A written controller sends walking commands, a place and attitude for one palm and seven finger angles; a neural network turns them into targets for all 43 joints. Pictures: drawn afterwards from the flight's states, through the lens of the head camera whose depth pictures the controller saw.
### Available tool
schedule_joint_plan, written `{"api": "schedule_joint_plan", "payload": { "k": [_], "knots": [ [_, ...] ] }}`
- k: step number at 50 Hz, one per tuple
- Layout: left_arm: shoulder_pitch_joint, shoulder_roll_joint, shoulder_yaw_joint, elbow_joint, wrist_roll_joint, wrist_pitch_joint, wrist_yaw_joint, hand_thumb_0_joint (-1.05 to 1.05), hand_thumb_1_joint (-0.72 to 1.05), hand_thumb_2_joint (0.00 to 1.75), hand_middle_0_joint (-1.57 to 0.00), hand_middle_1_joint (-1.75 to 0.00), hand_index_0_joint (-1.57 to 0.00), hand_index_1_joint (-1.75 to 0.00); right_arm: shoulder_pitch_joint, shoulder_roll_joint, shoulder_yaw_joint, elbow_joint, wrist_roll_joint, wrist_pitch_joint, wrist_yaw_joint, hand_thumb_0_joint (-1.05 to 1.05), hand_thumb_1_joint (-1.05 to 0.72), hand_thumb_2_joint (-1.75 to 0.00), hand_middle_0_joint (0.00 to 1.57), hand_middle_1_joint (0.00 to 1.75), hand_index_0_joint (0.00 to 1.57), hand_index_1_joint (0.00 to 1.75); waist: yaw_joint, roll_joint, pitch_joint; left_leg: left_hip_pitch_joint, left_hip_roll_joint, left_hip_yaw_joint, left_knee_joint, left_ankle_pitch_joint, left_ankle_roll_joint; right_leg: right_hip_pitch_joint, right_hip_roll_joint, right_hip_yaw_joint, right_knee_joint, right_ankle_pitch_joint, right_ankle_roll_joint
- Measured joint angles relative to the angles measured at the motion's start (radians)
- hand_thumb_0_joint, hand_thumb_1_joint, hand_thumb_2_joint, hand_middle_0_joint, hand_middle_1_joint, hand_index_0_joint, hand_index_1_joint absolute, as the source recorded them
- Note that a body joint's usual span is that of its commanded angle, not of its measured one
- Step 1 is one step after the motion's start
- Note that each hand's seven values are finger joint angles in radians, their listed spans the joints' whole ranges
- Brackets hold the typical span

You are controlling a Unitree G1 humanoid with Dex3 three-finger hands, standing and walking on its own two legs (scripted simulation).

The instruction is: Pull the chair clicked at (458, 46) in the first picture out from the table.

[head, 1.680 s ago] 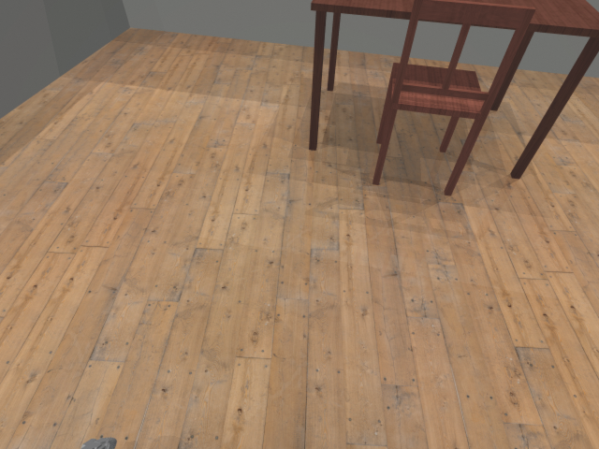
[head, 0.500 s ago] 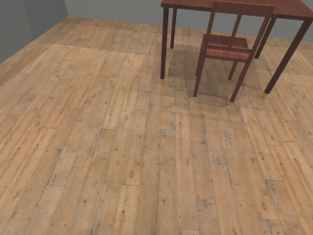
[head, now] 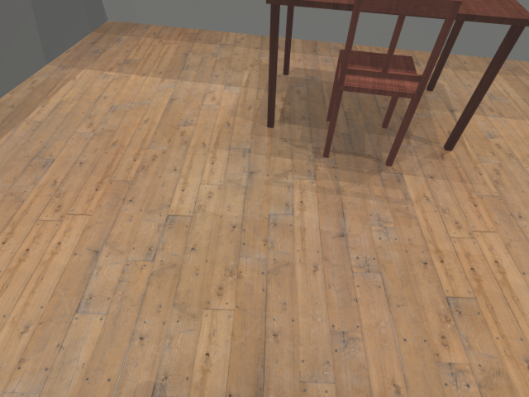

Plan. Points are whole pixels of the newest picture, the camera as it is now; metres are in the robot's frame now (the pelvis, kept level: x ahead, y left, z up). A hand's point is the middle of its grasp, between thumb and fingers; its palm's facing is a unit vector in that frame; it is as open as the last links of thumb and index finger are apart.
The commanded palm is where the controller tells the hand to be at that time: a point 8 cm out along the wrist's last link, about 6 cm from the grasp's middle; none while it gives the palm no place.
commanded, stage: walk to a spot facing it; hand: left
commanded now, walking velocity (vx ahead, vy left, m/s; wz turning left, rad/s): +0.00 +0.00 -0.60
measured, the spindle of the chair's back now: (393, 44) +1.51 -0.45 -0.10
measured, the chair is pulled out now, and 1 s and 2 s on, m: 0.00 0.00 0.00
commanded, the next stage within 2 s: none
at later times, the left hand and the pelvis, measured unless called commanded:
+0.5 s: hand out of the picture +0.05 +0.17 -0.17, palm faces -0.17 -0.96 -0.23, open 7.4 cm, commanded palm none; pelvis -0.02 -0.02 -0.01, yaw -14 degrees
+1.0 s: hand (201, 338) +0.25 +0.14 -0.17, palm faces -0.51 -0.84 -0.17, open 7.4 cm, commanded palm none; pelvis +0.06 +0.01 +0.00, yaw -33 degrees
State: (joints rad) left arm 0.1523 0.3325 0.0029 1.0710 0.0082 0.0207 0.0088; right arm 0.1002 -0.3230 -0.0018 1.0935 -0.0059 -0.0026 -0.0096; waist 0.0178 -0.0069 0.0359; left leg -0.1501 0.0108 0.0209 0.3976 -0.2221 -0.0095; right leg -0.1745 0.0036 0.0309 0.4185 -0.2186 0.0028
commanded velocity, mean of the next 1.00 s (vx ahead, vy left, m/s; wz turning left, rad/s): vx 0.18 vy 0.00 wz -0.59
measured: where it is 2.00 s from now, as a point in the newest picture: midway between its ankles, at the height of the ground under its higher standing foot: (349, 366)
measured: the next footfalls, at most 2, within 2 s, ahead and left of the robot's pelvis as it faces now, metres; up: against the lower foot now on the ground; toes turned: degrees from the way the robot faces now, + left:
left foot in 0.70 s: +0.05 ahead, +0.13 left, +0.00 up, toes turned -20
right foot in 1.20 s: +0.17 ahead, -0.23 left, +0.00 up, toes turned -48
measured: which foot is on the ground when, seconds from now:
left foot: down 0.00-0.26, up 0.28-0.68, down 0.70-1.00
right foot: down 0.00-0.70, up 0.72-1.00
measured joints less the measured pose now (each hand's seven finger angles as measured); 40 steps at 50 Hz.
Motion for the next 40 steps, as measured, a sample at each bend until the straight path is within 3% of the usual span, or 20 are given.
{"api": "schedule_joint_plan", "payload": {
  "k": [8,12,14,15,17,20,28,33,35,37,40],
  "knots": [
    [0.052,-0.053,0.016,-0.083,0.007,0.04,-0.014,0.0,0.9,0.9,-0.2,-0.3,-0.2,-0.3,0.023,0.078,-0.019,-0.093,-0.002,0.024,-0.004,0.0,-0.91,-0.89,0.2,0.3,0.2,0.3,0.0,-0.019,0.028,-0.079,0.025,0.078,0.145,-0.078,-0.003,-0.135,0.029,0.069,0.193,-0.065,-0.005],
    [0.077,-0.085,0.029,-0.12,0.008,0.043,-0.024,0.0,0.9,0.9,-0.2,-0.3,-0.2,-0.3,0.039,0.097,-0.03,-0.114,-0.005,0.032,-0.001,0.0,-0.91,-0.89,0.2,0.3,0.2,0.3,0.013,-0.011,0.052,-0.105,0.055,0.12,0.243,-0.132,-0.016,-0.172,0.009,-0.007,0.312,-0.139,0.006],
    [0.09,-0.106,0.031,-0.134,0.014,0.029,-0.023,0.0,0.9,0.9,-0.2,-0.3,-0.2,-0.3,0.042,0.092,-0.039,-0.121,-0.003,0.043,0.0,0.0,-0.91,-0.89,0.2,0.3,0.2,0.3,0.009,0.022,0.056,-0.164,0.081,0.098,0.37,-0.203,-0.028,-0.18,0.032,-0.032,0.318,-0.151,-0.042],
    [0.094,-0.115,0.03,-0.14,0.013,0.022,-0.019,0.0,0.9,0.9,-0.2,-0.3,-0.2,-0.3,0.042,0.092,-0.042,-0.123,-0.002,0.051,-0.002,0.0,-0.91,-0.89,0.2,0.3,0.2,0.3,0.008,0.027,0.059,-0.205,0.067,0.063,0.463,-0.248,-0.032,-0.186,0.037,-0.033,0.319,-0.148,-0.056],
    [0.102,-0.132,0.029,-0.146,0.01,0.017,-0.011,0.0,0.9,0.9,-0.2,-0.3,-0.2,-0.3,0.036,0.091,-0.047,-0.121,0.0,0.06,-0.004,0.0,-0.91,-0.89,0.2,0.3,0.2,0.3,0.013,0.031,0.067,-0.271,0.039,0.01,0.615,-0.253,-0.035,-0.176,0.047,-0.025,0.276,-0.114,-0.067],
    [0.114,-0.146,0.028,-0.148,0.007,0.018,-0.007,0.0,0.9,0.9,-0.2,-0.3,-0.2,-0.3,0.027,0.092,-0.051,-0.128,-0.002,0.057,-0.003,0.0,-0.91,-0.89,0.2,0.3,0.2,0.3,0.013,0.027,0.067,-0.321,0.027,-0.014,0.695,-0.189,-0.048,-0.154,0.059,0.002,0.182,-0.054,-0.068],
    [0.137,-0.134,0.045,-0.142,0.009,0.011,-0.011,0.0,0.9,0.9,-0.21,-0.3,-0.2,-0.3,0.024,0.085,-0.053,-0.151,-0.007,0.045,-0.003,0.0,-0.91,-0.89,0.2,0.3,0.2,0.3,0.024,0.001,0.016,-0.277,0.026,-0.027,0.555,-0.168,-0.063,-0.131,0.083,0.091,0.045,0.038,-0.051],
    [0.149,-0.103,0.058,-0.143,0.015,0.012,-0.018,0.0,0.9,0.9,-0.21,-0.3,-0.2,-0.3,0.041,0.086,-0.051,-0.17,-0.001,0.019,0.003,0.0,-0.91,-0.89,0.2,0.3,0.2,0.3,0.039,-0.024,-0.029,-0.167,0.004,-0.019,0.29,-0.192,-0.038,-0.14,0.094,0.151,0.041,0.04,-0.031],
    [0.158,-0.091,0.066,-0.145,0.011,0.019,-0.021,0.0,0.9,0.9,-0.21,-0.3,-0.2,-0.3,0.061,0.082,-0.044,-0.188,0.0,-0.008,-0.001,0.0,-0.91,-0.89,0.2,0.3,0.2,0.3,0.03,-0.019,-0.05,-0.086,0.008,-0.018,0.112,-0.163,-0.013,-0.173,0.113,0.161,0.116,-0.031,-0.021],
    [0.15,-0.074,0.08,-0.133,0.01,0.032,-0.029,0.0,0.9,0.9,-0.2,-0.3,-0.2,-0.3,0.082,0.094,-0.037,-0.192,-0.005,-0.023,-0.004,0.0,-0.91,-0.89,0.2,0.3,0.2,0.3,0.015,-0.033,-0.051,-0.071,0.006,0.007,0.118,-0.112,0.017,-0.234,0.092,0.107,0.294,-0.167,-0.008],
    [0.133,-0.049,0.098,-0.131,0.023,0.035,-0.049,0.0,0.9,0.9,-0.2,-0.3,-0.2,-0.3,0.148,0.111,-0.025,-0.183,-0.011,-0.034,-0.003,0.0,-0.91,-0.89,0.2,0.3,0.2,0.3,0.002,-0.037,-0.059,-0.001,0.027,0.041,0.059,-0.097,0.031,-0.336,0.048,0.015,0.557,-0.138,0.018]
  ]
}}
